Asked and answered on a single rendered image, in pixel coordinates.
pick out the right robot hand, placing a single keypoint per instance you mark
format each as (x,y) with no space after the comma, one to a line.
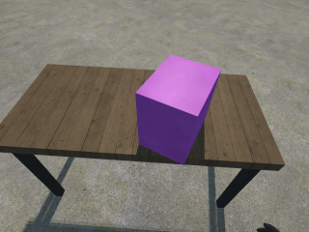
(267,228)

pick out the table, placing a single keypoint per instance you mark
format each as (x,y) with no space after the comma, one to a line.
(90,112)

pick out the carton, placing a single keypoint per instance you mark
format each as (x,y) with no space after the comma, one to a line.
(172,105)

